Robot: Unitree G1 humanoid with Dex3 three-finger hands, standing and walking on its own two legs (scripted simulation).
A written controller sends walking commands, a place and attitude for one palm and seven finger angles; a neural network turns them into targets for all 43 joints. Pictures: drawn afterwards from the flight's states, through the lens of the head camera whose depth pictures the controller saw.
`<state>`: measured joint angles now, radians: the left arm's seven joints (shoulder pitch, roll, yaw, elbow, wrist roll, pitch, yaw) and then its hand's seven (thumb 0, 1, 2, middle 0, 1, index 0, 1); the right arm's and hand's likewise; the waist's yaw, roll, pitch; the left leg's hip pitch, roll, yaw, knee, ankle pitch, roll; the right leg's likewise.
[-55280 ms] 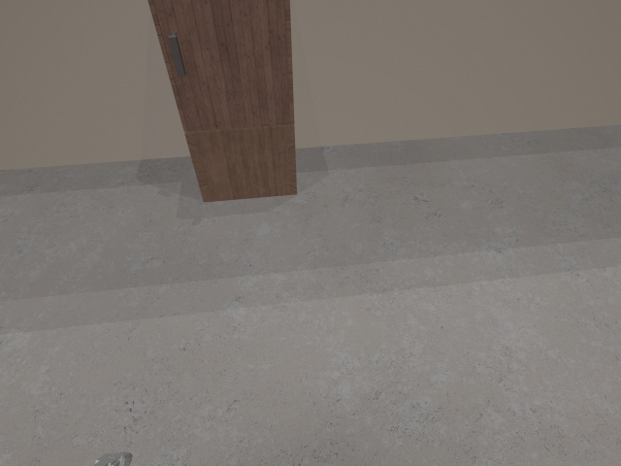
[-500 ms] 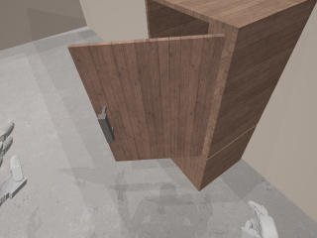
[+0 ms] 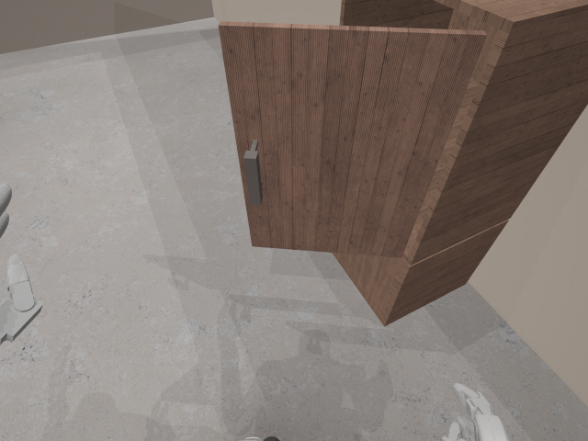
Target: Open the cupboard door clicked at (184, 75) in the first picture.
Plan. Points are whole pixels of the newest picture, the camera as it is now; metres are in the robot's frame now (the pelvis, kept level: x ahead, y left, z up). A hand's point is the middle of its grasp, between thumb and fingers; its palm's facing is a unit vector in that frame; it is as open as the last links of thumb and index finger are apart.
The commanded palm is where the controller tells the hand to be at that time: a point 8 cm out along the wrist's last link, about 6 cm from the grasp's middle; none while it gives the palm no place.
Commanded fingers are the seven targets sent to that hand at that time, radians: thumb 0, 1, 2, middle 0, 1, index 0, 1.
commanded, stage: step back with the hand held close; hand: left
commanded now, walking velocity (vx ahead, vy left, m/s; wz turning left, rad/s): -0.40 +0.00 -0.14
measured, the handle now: (255, 172) +0.64 +0.11 -0.03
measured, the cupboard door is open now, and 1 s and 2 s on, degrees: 58 58 58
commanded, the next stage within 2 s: stop stepping back and stand still in 0.46 s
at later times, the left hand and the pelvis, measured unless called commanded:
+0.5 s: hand out of the picture +0.09 +0.24 +0.17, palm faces +0.32 -0.82 -0.47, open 7.4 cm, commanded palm +0.03 +0.29 +0.19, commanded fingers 0.00 0.90 0.90 -0.20 -0.30 -0.20 -0.30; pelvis -0.14 +0.01 +0.00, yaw -6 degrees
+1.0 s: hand out of the picture +0.01 +0.22 +0.17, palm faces +0.22 -0.82 -0.53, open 7.4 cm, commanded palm -0.04 +0.27 +0.19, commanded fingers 0.00 0.90 0.90 -0.20 -0.30 -0.20 -0.30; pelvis -0.23 +0.00 +0.01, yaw -10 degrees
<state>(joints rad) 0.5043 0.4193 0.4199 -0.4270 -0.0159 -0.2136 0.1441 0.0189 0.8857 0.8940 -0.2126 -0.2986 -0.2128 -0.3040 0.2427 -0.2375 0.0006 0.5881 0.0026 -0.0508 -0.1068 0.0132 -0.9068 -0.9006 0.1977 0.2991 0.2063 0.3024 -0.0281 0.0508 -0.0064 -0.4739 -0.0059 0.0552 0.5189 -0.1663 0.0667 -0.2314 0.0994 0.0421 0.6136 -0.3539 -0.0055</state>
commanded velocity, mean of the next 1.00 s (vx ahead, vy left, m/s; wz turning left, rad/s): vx -0.11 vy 0.02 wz -0.07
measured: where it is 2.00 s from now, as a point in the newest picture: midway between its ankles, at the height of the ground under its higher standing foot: outside the picture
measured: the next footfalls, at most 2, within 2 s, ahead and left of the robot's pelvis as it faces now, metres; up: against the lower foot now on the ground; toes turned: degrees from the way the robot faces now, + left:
right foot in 0.02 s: -0.02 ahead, -0.10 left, +0.00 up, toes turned +6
left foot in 0.18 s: +0.09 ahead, +0.08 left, +0.00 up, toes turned +2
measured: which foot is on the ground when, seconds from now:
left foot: down 0.00-0.08, up 0.10-0.16, down 0.18-0.54, up 0.56-0.70, down 0.72-1.00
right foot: up 0.00-0.00, down 0.02-0.28, up 0.30-0.52, down 0.54-1.00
